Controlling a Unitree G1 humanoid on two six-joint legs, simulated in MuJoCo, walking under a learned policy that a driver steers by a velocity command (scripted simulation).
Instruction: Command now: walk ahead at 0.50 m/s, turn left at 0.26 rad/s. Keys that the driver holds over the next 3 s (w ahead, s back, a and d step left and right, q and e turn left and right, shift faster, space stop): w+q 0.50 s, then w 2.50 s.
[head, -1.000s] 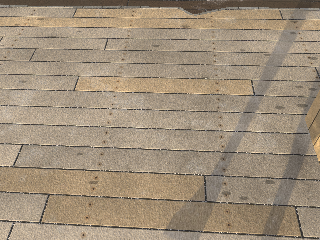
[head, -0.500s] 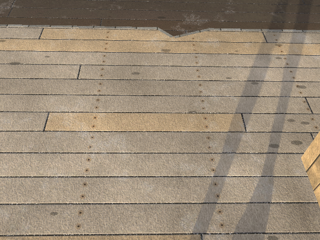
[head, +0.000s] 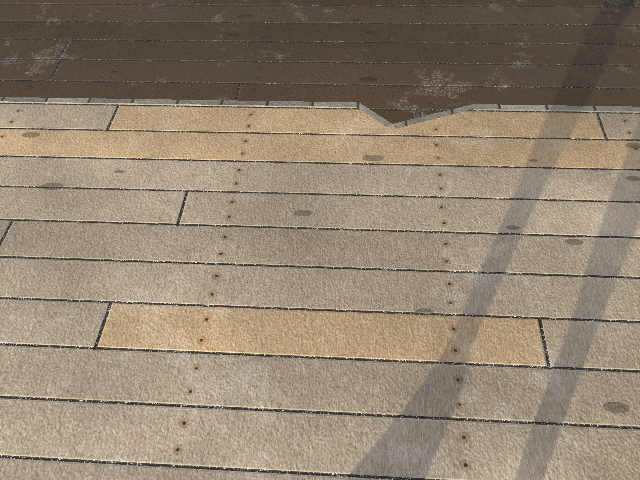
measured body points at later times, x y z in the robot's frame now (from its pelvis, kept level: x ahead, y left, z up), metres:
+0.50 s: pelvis +0.28 +0.08 -0.01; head +0.31 +0.10 +0.44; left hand +0.34 +0.38 -0.12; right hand +0.45 -0.16 -0.11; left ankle +0.30 +0.15 -0.75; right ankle +0.29 -0.09 -0.66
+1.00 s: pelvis +0.58 +0.11 +0.00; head +0.61 +0.11 +0.44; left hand +0.58 +0.40 -0.11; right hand +0.77 -0.11 -0.13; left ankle +0.48 +0.22 -0.66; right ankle +0.64 +0.04 -0.75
